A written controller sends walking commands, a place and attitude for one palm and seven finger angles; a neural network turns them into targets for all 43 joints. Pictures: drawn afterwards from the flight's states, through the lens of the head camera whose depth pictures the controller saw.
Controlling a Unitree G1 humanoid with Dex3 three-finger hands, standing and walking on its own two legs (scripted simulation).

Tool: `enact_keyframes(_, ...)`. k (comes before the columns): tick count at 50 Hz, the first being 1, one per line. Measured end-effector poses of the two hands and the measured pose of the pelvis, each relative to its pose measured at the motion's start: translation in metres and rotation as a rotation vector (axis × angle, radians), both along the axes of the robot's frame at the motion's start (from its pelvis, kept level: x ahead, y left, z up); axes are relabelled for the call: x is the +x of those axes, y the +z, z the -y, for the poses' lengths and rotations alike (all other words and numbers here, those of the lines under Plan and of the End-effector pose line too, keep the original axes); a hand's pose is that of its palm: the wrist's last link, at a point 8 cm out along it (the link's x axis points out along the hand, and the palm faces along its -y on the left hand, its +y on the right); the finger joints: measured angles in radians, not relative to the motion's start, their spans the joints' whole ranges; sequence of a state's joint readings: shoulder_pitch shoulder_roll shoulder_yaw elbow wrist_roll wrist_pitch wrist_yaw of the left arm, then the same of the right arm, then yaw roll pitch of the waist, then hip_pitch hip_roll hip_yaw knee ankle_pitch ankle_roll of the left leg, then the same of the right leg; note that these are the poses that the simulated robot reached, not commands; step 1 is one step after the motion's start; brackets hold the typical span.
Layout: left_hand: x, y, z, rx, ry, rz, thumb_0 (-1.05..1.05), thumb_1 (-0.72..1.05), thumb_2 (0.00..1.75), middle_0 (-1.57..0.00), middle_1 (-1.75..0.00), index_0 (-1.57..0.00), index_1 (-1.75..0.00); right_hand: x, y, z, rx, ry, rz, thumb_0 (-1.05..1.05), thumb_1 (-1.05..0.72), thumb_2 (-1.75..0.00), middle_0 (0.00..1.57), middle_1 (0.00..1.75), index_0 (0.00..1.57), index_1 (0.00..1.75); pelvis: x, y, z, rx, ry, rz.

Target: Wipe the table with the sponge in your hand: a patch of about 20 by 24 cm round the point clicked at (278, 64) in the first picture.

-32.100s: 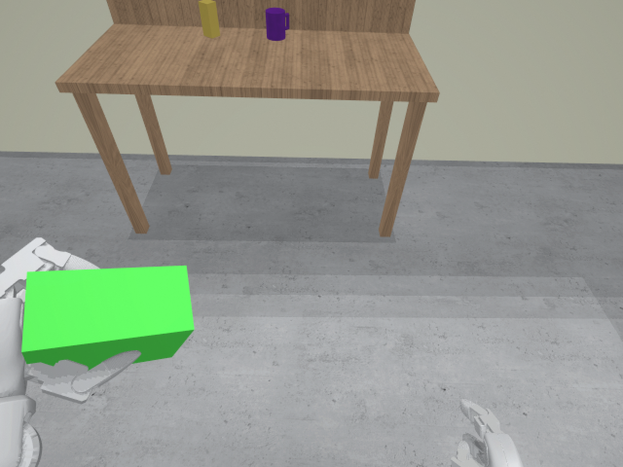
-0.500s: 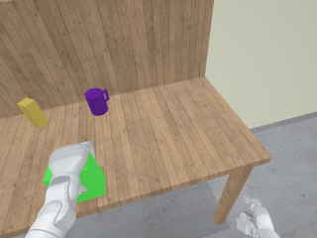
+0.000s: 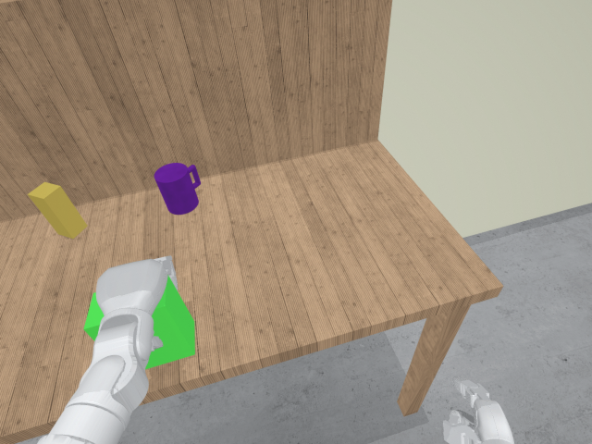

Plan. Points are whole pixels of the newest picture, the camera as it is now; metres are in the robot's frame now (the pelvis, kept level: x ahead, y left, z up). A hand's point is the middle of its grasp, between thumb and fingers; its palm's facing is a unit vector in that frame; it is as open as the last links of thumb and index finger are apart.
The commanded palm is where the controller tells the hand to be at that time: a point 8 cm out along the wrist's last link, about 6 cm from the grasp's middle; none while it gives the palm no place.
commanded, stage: wipe forward along the first lane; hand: left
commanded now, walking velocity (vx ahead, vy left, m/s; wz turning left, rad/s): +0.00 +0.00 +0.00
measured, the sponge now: (151, 332) +0.27 +0.28 -0.02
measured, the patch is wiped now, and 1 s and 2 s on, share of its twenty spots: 0.05 0.30 0.45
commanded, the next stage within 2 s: slide across to the middle lane in 1.40 s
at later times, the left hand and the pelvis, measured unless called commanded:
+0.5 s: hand (152, 279) +0.33 +0.29 +0.03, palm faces -0.11 +0.02 -0.99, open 10.2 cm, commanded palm +0.33 +0.28 +0.06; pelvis -0.01 -0.01 -0.01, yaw -1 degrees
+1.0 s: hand (148, 253) +0.38 +0.32 +0.03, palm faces -0.11 +0.04 -0.99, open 10.2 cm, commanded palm +0.37 +0.30 +0.06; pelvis -0.02 -0.01 -0.02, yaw -3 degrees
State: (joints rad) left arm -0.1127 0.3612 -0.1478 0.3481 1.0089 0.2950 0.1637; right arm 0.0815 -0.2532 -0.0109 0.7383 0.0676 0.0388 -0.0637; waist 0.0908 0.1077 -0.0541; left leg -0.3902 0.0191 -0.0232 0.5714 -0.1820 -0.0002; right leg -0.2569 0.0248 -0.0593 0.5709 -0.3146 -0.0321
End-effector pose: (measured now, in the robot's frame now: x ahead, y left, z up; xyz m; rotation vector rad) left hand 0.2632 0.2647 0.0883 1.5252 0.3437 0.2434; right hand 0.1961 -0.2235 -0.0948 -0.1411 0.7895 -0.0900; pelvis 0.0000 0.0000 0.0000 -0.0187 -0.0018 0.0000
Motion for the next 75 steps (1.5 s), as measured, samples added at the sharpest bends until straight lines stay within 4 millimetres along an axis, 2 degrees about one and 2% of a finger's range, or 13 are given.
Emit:
enact_keyframes(9, 0.023, 0.001, -0.008, 0.031, 0.010, -0.019, -0.01, -0.53, 1.06, -0.77, -1.31, -0.75, -1.31, -0.023, -0.012, 0.015, -0.018, -0.035, -0.060, 0.01, -0.90, -0.90, 0.20, 0.30, 0.20, 0.30, -0.005, -0.004, 0.006, -0.002, 0.005, -0.027)
enact_keyframes(16, 0.043, 0.000, -0.012, 0.052, 0.007, -0.047, 0.00, -0.54, 1.06, -0.77, -1.31, -0.76, -1.31, -0.050, -0.025, 0.030, -0.026, -0.079, -0.131, 0.01, -0.90, -0.90, 0.20, 0.30, 0.20, 0.30, -0.006, -0.007, 0.010, -0.004, -0.004, -0.061)
enact_keyframes(23, 0.052, -0.003, -0.015, 0.054, 0.002, -0.052, 0.00, -0.55, 1.07, -0.78, -1.31, -0.76, -1.31, -0.077, -0.036, 0.042, -0.032, -0.117, -0.199, 0.01, -0.90, -0.90, 0.20, 0.30, 0.20, 0.30, -0.007, -0.011, 0.011, -0.006, -0.010, -0.083)
enact_keyframes(30, 0.065, -0.002, -0.019, 0.071, 0.004, -0.045, 0.00, -0.56, 1.08, -0.78, -1.31, -0.77, -1.31, -0.094, -0.042, 0.047, -0.034, -0.139, -0.234, 0.01, -0.90, -0.90, 0.20, 0.30, 0.20, 0.30, -0.011, -0.015, 0.013, -0.009, -0.021, -0.107)
enact_keyframes(44, 0.090, -0.001, -0.034, 0.069, 0.018, -0.047, 0.00, -0.56, 1.08, -0.79, -1.31, -0.77, -1.31, -0.122, -0.043, 0.054, -0.048, -0.191, -0.255, 0.01, -0.90, -0.90, 0.20, 0.30, 0.20, 0.30, -0.016, -0.021, 0.013, -0.022, -0.045, -0.147)
enact_keyframes(52, 0.108, 0.000, -0.043, 0.080, 0.020, -0.053, 0.00, -0.56, 1.08, -0.79, -1.31, -0.77, -1.31, -0.141, -0.044, 0.053, -0.065, -0.217, -0.294, 0.01, -0.90, -0.90, 0.20, 0.30, 0.20, 0.30, -0.016, -0.024, 0.008, -0.032, -0.053, -0.172)
enact_keyframes(61, 0.128, 0.000, -0.054, 0.077, 0.020, -0.056, 0.00, -0.57, 1.09, -0.79, -1.31, -0.78, -1.31, -0.158, -0.046, 0.043, -0.071, -0.241, -0.346, 0.01, -0.90, -0.90, 0.20, 0.30, 0.20, 0.30, -0.013, -0.026, -0.003, -0.040, -0.060, -0.199)
enact_keyframes(75, 0.158, 0.000, -0.068, 0.084, 0.014, -0.058, 0.00, -0.57, 1.09, -0.79, -1.31, -0.78, -1.31, -0.165, -0.047, 0.020, -0.071, -0.251, -0.390, 0.01, -0.90, -0.90, 0.20, 0.30, 0.20, 0.30, -0.007, -0.027, -0.023, -0.050, -0.064, -0.236)
